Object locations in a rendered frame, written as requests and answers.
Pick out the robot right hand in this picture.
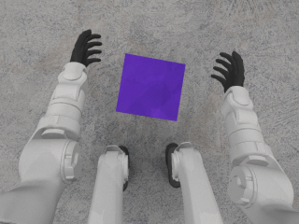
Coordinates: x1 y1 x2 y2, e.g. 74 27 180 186
211 51 245 93

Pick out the robot left foot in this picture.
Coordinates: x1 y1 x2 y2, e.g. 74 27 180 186
119 146 130 191

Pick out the robot left hand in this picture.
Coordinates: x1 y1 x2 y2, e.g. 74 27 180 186
70 29 103 67

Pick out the robot left upper arm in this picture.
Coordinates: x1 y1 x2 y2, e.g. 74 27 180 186
0 138 82 224

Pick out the right robot forearm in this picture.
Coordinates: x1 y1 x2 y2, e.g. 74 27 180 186
221 86 294 201

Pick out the robot right upper arm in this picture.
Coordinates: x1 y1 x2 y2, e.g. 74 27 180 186
227 163 299 224

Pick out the carton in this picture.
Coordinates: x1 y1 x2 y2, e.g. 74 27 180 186
116 53 186 121

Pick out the left robot forearm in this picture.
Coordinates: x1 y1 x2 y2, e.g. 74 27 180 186
19 62 89 179

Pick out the robot right shin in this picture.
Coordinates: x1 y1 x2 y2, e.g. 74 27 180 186
171 142 202 182

